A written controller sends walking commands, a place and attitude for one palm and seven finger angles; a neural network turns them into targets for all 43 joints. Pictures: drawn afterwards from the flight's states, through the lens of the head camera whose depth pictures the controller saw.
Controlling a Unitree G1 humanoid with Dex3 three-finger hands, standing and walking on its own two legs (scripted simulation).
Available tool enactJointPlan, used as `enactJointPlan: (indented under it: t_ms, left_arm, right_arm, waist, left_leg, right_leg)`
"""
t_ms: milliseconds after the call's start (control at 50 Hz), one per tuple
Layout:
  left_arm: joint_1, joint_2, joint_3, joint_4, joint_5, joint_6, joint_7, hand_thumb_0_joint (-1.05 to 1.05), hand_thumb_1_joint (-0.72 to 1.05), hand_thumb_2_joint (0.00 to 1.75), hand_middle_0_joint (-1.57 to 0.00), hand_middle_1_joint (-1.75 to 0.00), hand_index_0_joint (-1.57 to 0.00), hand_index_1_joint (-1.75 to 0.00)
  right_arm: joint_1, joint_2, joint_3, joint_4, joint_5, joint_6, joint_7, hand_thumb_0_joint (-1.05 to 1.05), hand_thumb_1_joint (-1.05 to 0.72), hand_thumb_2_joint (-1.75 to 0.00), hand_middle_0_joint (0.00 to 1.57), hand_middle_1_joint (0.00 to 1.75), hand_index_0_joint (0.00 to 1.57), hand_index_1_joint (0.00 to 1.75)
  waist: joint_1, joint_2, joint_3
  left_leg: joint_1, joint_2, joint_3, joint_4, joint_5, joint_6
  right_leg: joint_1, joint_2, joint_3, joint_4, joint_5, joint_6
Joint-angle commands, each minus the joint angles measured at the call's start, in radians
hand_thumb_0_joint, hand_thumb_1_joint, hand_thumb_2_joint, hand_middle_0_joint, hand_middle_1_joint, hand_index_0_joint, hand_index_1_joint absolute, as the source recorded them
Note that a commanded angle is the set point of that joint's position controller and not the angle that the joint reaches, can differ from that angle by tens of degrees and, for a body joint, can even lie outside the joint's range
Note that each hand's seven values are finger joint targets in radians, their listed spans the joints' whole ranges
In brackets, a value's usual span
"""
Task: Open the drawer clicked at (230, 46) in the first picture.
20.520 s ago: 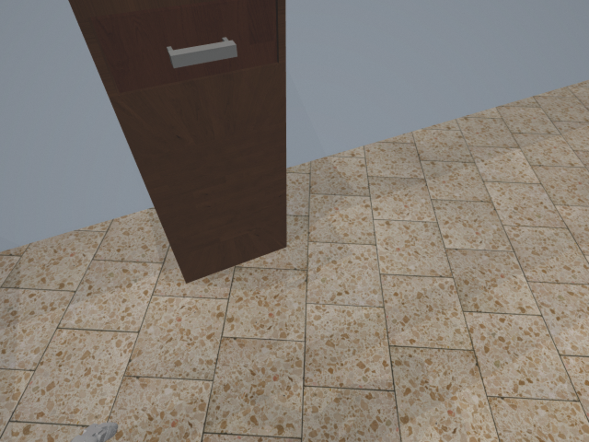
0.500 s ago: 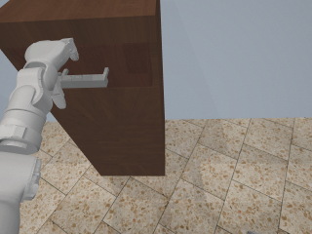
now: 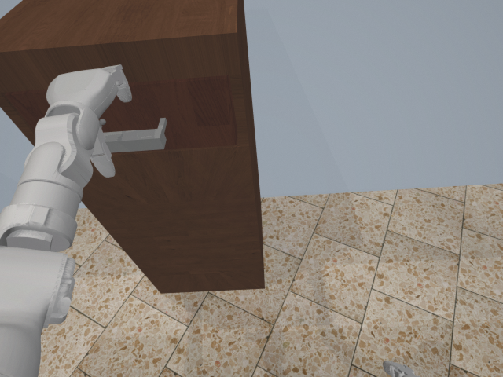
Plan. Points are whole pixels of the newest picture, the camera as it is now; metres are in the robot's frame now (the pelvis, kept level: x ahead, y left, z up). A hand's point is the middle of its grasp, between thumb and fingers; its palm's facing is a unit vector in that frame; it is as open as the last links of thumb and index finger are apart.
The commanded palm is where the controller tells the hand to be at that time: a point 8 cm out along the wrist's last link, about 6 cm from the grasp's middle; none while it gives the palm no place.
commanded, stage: move the hooked fingers above the handle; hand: left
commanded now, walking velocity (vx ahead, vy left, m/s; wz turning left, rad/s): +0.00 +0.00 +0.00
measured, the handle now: (127, 133) +0.51 +0.24 +0.12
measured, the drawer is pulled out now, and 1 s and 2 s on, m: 0.00 0.00 0.00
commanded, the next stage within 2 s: none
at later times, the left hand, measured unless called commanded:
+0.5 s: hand (94, 110) +0.46 +0.24 +0.20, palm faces +0.06 +0.01 -1.00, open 13.6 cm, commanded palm +0.42 +0.24 +0.24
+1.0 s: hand (76, 117) +0.45 +0.27 +0.20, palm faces +0.02 +0.03 -1.00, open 13.8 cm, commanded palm +0.43 +0.23 +0.24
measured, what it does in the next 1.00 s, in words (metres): stands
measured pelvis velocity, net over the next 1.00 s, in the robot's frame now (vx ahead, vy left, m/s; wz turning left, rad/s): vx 0.00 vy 0.00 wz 0.04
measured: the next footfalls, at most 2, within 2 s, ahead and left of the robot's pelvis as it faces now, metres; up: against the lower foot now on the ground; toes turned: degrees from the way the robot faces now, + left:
none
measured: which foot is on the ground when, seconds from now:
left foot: down 0.00-1.00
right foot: down 0.00-1.00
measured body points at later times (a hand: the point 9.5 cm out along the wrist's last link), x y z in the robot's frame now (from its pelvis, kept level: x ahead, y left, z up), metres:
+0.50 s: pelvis +0.00 +0.00 +0.00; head +0.03 -0.03 +0.45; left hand +0.45 +0.24 +0.26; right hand +0.12 -0.24 -0.14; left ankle -0.02 +0.09 -0.74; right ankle -0.02 -0.10 -0.74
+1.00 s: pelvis +0.00 +0.00 +0.00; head +0.03 -0.03 +0.45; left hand +0.45 +0.26 +0.25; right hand +0.12 -0.25 -0.14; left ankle -0.02 +0.09 -0.74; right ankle -0.02 -0.10 -0.74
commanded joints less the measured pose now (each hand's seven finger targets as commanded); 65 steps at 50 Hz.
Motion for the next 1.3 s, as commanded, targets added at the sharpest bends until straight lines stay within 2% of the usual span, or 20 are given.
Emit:
enactJointPlan:
  t_ms: [0, 60, 160, 260, 340, 360, 440, 560, 580, 640, 740, 820, 900, 960, 1020, 1080, 1140, 1160, 1220, 1280]
  left_arm:
    - [-0.353, 0.266, 0.052, -0.241, 0.001, -0.032, -0.04, 0.0, -0.5, 0.3, -0.3, -1.2, -0.3, -1.2]
    - [-0.398, 0.182, -0.008, -0.428, -0.029, -0.116, -0.063, 0.0, -0.5, 0.3, -0.3, -1.2, -0.3, -1.2]
    - [-0.527, 0.175, 0.0, -0.563, -0.088, -0.191, -0.007, 0.0, -0.5, 0.3, -0.3, -1.2, -0.3, -1.2]
    - [-0.563, 0.321, 0.147, -0.336, -0.063, -0.131, 0.116, 0.0, -0.5, 0.3, -0.3, -1.2, -0.3, -1.2]
    - [-0.554, 0.313, 0.117, -0.179, -0.003, -0.032, 0.146, 0.0, -0.5, 0.3, -0.3, -1.2, -0.3, -1.2]
    - [-0.511, 0.33, 0.129, -0.142, 0.005, -0.011, 0.133, 0.0, -0.5, 0.3, -0.3, -1.2, -0.3, -1.2]
    - [-0.384, 0.201, 0.004, -0.107, 0.012, 0.048, 0.02, 0.0, -0.5, 0.3, -0.3, -1.2, -0.3, -1.2]
    - [-0.333, 0.171, -0.004, -0.341, -0.05, -0.049, -0.092, 0.0, -0.5, 0.3, -0.3, -1.2, -0.3, -1.2]
    - [-0.337, 0.236, 0.056, -0.386, -0.052, -0.076, -0.084, 0.0, -0.5, 0.3, -0.3, -1.2, -0.3, -1.2]
    - [-0.456, 0.268, 0.095, -0.505, -0.056, -0.154, -0.028, 0.0, -0.5, 0.3, -0.3, -1.2, -0.3, -1.2]
    - [-0.553, 0.389, 0.222, -0.442, -0.034, -0.176, 0.127, 0.0, -0.5, 0.3, -0.3, -1.2, -0.3, -1.2]
    - [-0.545, 0.302, 0.125, -0.248, -0.013, -0.072, 0.159, 0.0, -0.5, 0.3, -0.3, -1.2, -0.3, -1.2]
    - [-0.437, 0.14, -0.05, -0.11, -0.011, 0.042, 0.045, 0.0, -0.5, 0.3, -0.3, -1.2, -0.3, -1.2]
    - [-0.412, 0.018, -0.164, -0.171, -0.021, 0.04, -0.069, 0.0, -0.5, 0.3, -0.3, -1.2, -0.3, -1.2]
    - [-0.483, 0.009, -0.171, -0.295, -0.054, -0.042, -0.129, 0.0, -0.5, 0.3, -0.3, -1.2, -0.3, -1.2]
    - [-0.531, 0.158, -0.018, -0.422, -0.084, -0.157, -0.099, 0.0, -0.5, 0.3, -0.3, -1.2, -0.3, -1.2]
    - [-0.585, 0.311, 0.149, -0.474, -0.072, -0.221, 0.021, 0.0, -0.5, 0.3, -0.3, -1.2, -0.3, -1.2]
    - [-0.602, 0.413, 0.244, -0.466, -0.064, -0.222, 0.076, 0.0, -0.5, 0.3, -0.3, -1.2, -0.3, -1.2]
    - [-0.577, 0.372, 0.224, -0.371, -0.032, -0.148, 0.207, 0.0, -0.5, 0.3, -0.3, -1.2, -0.3, -1.2]
    - [-0.496, 0.408, 0.224, -0.242, 0.0, -0.039, 0.242, 0.0, -0.5, 0.3, -0.3, -1.2, -0.3, -1.2]
  right_arm:
    - [-0.035, -0.15, -0.071, -0.155, -0.001, -0.041, -0.024, 0.0, -0.9, -0.9, 0.2, 0.3, 0.2, 0.3]
    - [-0.022, -0.14, -0.089, -0.167, -0.007, -0.057, -0.019, 0.0, -0.9, -0.9, 0.2, 0.3, 0.2, 0.3]
    - [0.008, -0.129, -0.103, -0.13, -0.011, -0.083, -0.012, 0.0, -0.9, -0.9, 0.2, 0.3, 0.2, 0.3]
    - [0.014, -0.146, -0.086, -0.068, -0.015, -0.091, -0.009, 0.0, -0.9, -0.9, 0.2, 0.3, 0.2, 0.3]
    - [-0.008, -0.139, -0.068, -0.06, -0.016, -0.087, 0.002, 0.0, -0.9, -0.9, 0.2, 0.3, 0.2, 0.3]
    - [-0.015, -0.145, -0.07, -0.068, -0.017, -0.08, 0.002, 0.0, -0.9, -0.9, 0.2, 0.3, 0.2, 0.3]
    - [-0.022, -0.154, -0.073, -0.112, -0.008, -0.053, 0.004, 0.0, -0.9, -0.9, 0.2, 0.3, 0.2, 0.3]
    - [-0.042, -0.152, -0.076, -0.167, 0.0, -0.046, -0.002, 0.0, -0.9, -0.9, 0.2, 0.3, 0.2, 0.3]
    - [-0.042, -0.15, -0.078, -0.166, -0.002, -0.049, -0.005, 0.0, -0.9, -0.9, 0.2, 0.3, 0.2, 0.3]
    - [-0.024, -0.13, -0.085, -0.159, -0.011, -0.064, -0.01, 0.0, -0.9, -0.9, 0.2, 0.3, 0.2, 0.3]
    - [0.006, -0.117, -0.085, -0.102, -0.024, -0.091, -0.01, 0.0, -0.9, -0.9, 0.2, 0.3, 0.2, 0.3]
    - [0.002, -0.13, -0.083, -0.06, -0.02, -0.094, 0.0, 0.0, -0.9, -0.9, 0.2, 0.3, 0.2, 0.3]
    - [-0.011, -0.154, -0.083, -0.077, -0.001, -0.07, 0.005, 0.0, -0.9, -0.9, 0.2, 0.3, 0.2, 0.3]
    - [-0.023, -0.164, -0.086, -0.108, 0.006, -0.057, 0.002, 0.0, -0.9, -0.9, 0.2, 0.3, 0.2, 0.3]
    - [-0.022, -0.154, -0.084, -0.117, 0.002, -0.066, -0.005, 0.0, -0.9, -0.9, 0.2, 0.3, 0.2, 0.3]
    - [-0.008, -0.14, -0.086, -0.125, -0.007, -0.078, -0.015, 0.0, -0.9, -0.9, 0.2, 0.3, 0.2, 0.3]
    - [0.016, -0.122, -0.086, -0.123, -0.025, -0.087, -0.014, 0.0, -0.9, -0.9, 0.2, 0.3, 0.2, 0.3]
    - [0.016, -0.126, -0.082, -0.115, -0.033, -0.089, -0.015, 0.0, -0.9, -0.9, 0.2, 0.3, 0.2, 0.3]
    - [-0.021, -0.096, -0.062, -0.096, -0.024, -0.092, -0.007, 0.0, -0.9, -0.9, 0.2, 0.3, 0.2, 0.3]
    - [-0.057, -0.109, -0.054, -0.076, -0.02, -0.079, -0.001, 0.0, -0.9, -0.9, 0.2, 0.3, 0.2, 0.3]
  waist:
    - [0.02, -0.149, -0.318]
    - [-0.006, -0.068, -0.35]
    - [-0.019, 0.055, -0.371]
    - [0.018, -0.026, -0.357]
    - [0.037, -0.035, -0.385]
    - [0.046, -0.066, -0.411]
    - [0.017, -0.156, -0.368]
    - [0.011, -0.178, -0.287]
    - [0.025, -0.135, -0.302]
    - [0.028, -0.029, -0.366]
    - [0.045, 0.024, -0.427]
    - [0.023, -0.013, -0.398]
    - [-0.01, -0.106, -0.339]
    - [-0.05, -0.154, -0.304]
    - [-0.06, -0.121, -0.281]
    - [-0.015, -0.058, -0.351]
    - [0.041, 0.026, -0.452]
    - [0.066, 0.013, -0.474]
    - [0.076, -0.038, -0.437]
    - [0.096, -0.073, -0.472]
  left_leg:
    - [0.073, 0.007, -0.039, 0.002, 0.332, 0.02]
    - [0.184, 0.007, -0.062, 0.034, 0.39, 0.024]
    - [0.268, 0.001, -0.094, 0.055, 0.418, 0.003]
    - [0.147, -0.006, -0.084, 0.026, 0.35, -0.013]
    - [0.09, 0.002, -0.067, 0.009, 0.36, -0.022]
    - [0.083, 0.002, -0.06, 0.013, 0.386, -0.019]
    - [0.083, 0.016, -0.051, 0.012, 0.368, 0.0]
    - [0.114, 0.005, -0.062, 0.012, 0.344, 0.02]
    - [0.124, 0.005, -0.064, 0.015, 0.349, 0.02]
    - [0.178, 0.002, -0.077, 0.029, 0.384, 0.014]
    - [0.156, -0.001, -0.079, 0.037, 0.43, -0.011]
    - [0.127, 0.005, -0.063, 0.028, 0.386, -0.016]
    - [0.106, 0.009, -0.053, 0.022, 0.334, -0.004]
    - [0.142, 0.003, -0.066, 0.024, 0.334, 0.011]
    - [0.179, -0.002, -0.084, 0.032, 0.303, 0.02]
    - [0.202, -0.009, -0.095, 0.044, 0.354, 0.016]
    - [0.218, -0.004, -0.101, 0.058, 0.501, -0.012]
    - [0.182, -0.006, -0.096, 0.058, 0.51, -0.02]
    - [0.085, -0.004, -0.068, 0.035, 0.497, -0.032]
    - [0.05, 0.001, -0.034, 0.02, 0.473, -0.03]
  right_leg:
    - [0.236, -0.028, 0.025, -0.018, 0.391, 0.005]
    - [0.169, -0.02, 0.031, -0.024, 0.358, -0.004]
    - [0.069, -0.004, 0.015, -0.023, 0.281, -0.018]
    - [0.123, 0.001, 0.002, -0.019, 0.255, -0.024]
    - [0.18, -0.009, -0.001, 0.0, 0.291, -0.023]
    - [0.224, -0.011, 0.005, 0.001, 0.327, -0.021]
    - [0.221, -0.023, 0.009, -0.007, 0.37, -0.004]
    - [0.184, -0.021, 0.014, -0.029, 0.359, -0.003]
    - [0.186, -0.018, 0.02, -0.023, 0.354, -0.005]
    - [0.158, -0.01, 0.018, -0.01, 0.318, -0.013]
    - [0.181, 0.0, 0.009, 0.006, 0.325, -0.023]
    - [0.164, -0.006, 0.006, -0.003, 0.312, -0.019]
    - [0.155, -0.017, 0.009, -0.022, 0.321, -0.004]
    - [0.124, -0.016, 0.005, -0.038, 0.333, 0.0]
    - [0.067, -0.014, 0.012, -0.036, 0.28, -0.001]
    - [0.104, -0.009, 0.018, -0.012, 0.304, -0.013]
    - [0.141, 0.0, 0.005, 0.026, 0.348, -0.025]
    - [0.179, 0.004, 0.003, 0.03, 0.363, -0.027]
    - [0.253, -0.001, 0.002, 0.034, 0.417, -0.026]
    - [0.342, -0.014, 0.024, 0.032, 0.468, -0.014]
